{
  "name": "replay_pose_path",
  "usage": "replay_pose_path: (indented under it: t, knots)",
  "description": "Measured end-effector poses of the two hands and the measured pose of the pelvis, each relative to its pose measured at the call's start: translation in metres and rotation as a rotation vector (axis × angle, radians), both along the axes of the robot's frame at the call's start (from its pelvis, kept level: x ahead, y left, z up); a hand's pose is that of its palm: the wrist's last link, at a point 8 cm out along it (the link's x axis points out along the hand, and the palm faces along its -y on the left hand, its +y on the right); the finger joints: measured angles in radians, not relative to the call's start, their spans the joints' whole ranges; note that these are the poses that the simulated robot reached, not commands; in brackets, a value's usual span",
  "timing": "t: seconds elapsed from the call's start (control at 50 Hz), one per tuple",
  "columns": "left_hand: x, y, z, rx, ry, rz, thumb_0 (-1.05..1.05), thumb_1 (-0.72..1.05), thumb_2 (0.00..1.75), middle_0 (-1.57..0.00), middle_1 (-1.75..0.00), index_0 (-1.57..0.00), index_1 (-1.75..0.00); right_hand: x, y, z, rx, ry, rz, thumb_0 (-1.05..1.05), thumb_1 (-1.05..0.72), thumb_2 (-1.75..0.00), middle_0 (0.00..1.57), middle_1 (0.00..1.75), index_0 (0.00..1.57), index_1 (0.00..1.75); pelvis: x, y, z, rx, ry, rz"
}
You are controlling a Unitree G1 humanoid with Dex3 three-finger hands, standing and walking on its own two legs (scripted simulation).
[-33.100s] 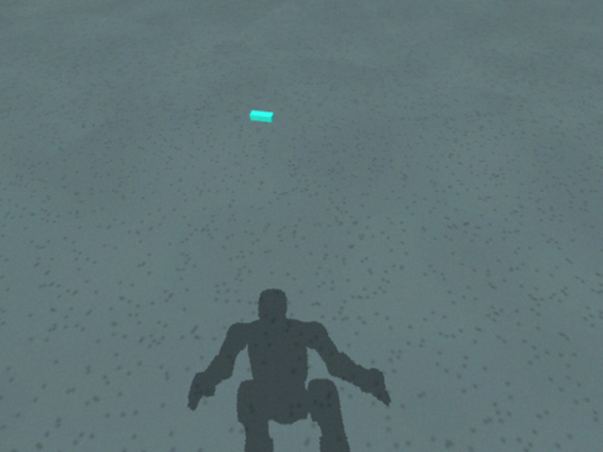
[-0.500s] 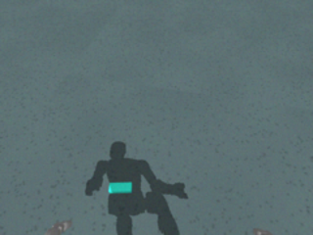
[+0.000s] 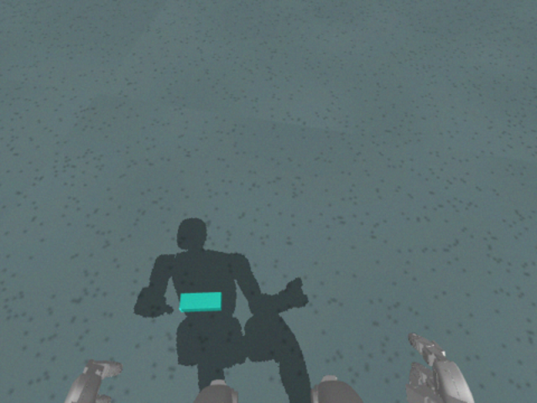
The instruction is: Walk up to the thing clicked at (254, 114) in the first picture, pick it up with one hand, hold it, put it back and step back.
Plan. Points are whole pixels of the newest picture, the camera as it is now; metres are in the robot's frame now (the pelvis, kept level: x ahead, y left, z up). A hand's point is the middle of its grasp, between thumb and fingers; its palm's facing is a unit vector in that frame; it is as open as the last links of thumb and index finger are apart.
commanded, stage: rise first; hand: left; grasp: from above
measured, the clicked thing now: (201, 302) +0.47 +0.22 -0.69
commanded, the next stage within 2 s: none
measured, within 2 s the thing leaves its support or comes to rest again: neither
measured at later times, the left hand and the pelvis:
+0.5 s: hand out of the picture +0.15 +0.26 -0.23, palm faces -0.34 -0.74 -0.57, open 14.2 cm; pelvis -0.03 -0.01 -0.09, yaw +0 degrees
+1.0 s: hand (157, 338) +0.30 +0.28 -0.42, palm faces -0.49 -0.23 -0.84, open 14.0 cm; pelvis -0.09 -0.01 -0.28, yaw -2 degrees
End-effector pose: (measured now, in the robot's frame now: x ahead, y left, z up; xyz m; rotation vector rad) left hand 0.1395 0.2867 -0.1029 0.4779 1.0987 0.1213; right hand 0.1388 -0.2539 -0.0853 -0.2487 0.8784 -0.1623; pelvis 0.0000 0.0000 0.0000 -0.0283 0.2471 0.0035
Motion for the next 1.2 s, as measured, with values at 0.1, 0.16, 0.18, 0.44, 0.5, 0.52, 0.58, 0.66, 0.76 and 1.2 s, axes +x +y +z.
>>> replay_pose_path:
  t: [0.1, 0.16, 0.18, 0.44, 0.5, 0.52, 0.58, 0.66, 0.76, 1.2]
  knots:
    - [-0.003, 0.0, -0.007, 0.022, 0.009, -0.025, 0.0, -0.54, 1.02, -0.08, -1.03, -0.06, -1.05, 0.015, 0.006, -0.007, 0.002, -0.046, 0.025, 0.01, -0.89, -0.89, 0.2, 0.3, 0.2, 0.3, 0.0, 0.001, -0.012, -0.007, 0.03, 0.003]
    - [-0.006, 0.0, -0.01, 0.035, 0.012, -0.034, 0.0, -0.55, 1.01, -0.08, -1.03, -0.07, -1.05, 0.021, 0.009, -0.011, 0.005, -0.069, 0.04, 0.01, -0.9, -0.89, 0.2, 0.3, 0.2, 0.3, -0.001, 0.0, -0.019, -0.011, 0.047, 0.005]
    - [-0.007, 0.0, -0.012, 0.039, 0.014, -0.036, 0.0, -0.55, 1.01, -0.08, -1.03, -0.07, -1.05, 0.022, 0.01, -0.013, 0.006, -0.075, 0.045, 0.01, -0.9, -0.89, 0.2, 0.3, 0.2, 0.3, -0.002, 0.0, -0.021, -0.011, 0.052, 0.006]
    - [-0.001, 0.006, -0.055, 0.131, 0.023, -0.161, 0.0, -0.57, 0.98, -0.1, -1.04, -0.1, -1.05, 0.026, 0.008, -0.052, -0.008, -0.122, 0.099, 0.01, -0.93, -0.9, 0.2, 0.3, 0.2, 0.3, -0.018, -0.005, -0.064, -0.015, 0.146, 0.013]
    - [0.013, 0.01, -0.082, 0.176, 0.006, -0.243, 0.0, -0.57, 0.98, -0.11, -1.03, -0.1, -1.05, 0.024, 0.001, -0.076, -0.018, -0.117, 0.115, 0.01, -0.92, -0.9, 0.2, 0.3, 0.2, 0.3, -0.025, -0.007, -0.087, -0.012, 0.187, 0.011]
    - [0.019, 0.01, -0.091, 0.192, -0.004, -0.272, 0.0, -0.57, 0.98, -0.11, -1.03, -0.1, -1.04, 0.023, -0.002, -0.086, -0.023, -0.111, 0.119, 0.01, -0.92, -0.9, 0.2, 0.3, 0.2, 0.3, -0.028, -0.007, -0.096, -0.01, 0.201, 0.011]
    - [0.04, 0.01, -0.118, 0.241, -0.051, -0.36, 0.0, -0.56, 0.98, -0.12, -1.02, -0.11, -1.04, 0.017, -0.01, -0.118, -0.033, -0.082, 0.12, 0.01, -0.92, -0.9, 0.2, 0.3, 0.2, 0.3, -0.036, -0.009, -0.123, -0.008, 0.243, 0.008]
    - [0.07, 0.008, -0.151, 0.317, -0.112, -0.467, 0.0, -0.55, 0.98, -0.13, -1.01, -0.12, -1.03, 0.003, -0.019, -0.166, -0.038, -0.021, 0.106, 0.01, -0.92, -0.9, 0.2, 0.3, 0.2, 0.3, -0.046, -0.01, -0.16, -0.007, 0.29, 0.004]
    - [0.103, 0.008, -0.188, 0.403, -0.15, -0.576, 0.0, -0.55, 1.0, -0.13, -1.02, -0.12, -1.04, -0.024, -0.027, -0.224, -0.028, 0.077, 0.085, 0.01, -0.92, -0.9, 0.2, 0.3, 0.2, 0.3, -0.061, -0.012, -0.202, -0.01, 0.332, -0.001]
    - [0.206, 0.0, -0.308, 0.615, -0.273, -0.98, 0.0, -0.52, 1.04, -0.08, -1.02, -0.08, -1.03, -0.184, -0.032, -0.34, -0.077, 0.516, -0.053, 0.0, -0.9, -0.89, 0.2, 0.3, 0.2, 0.3, -0.098, -0.002, -0.325, -0.066, 0.337, -0.023]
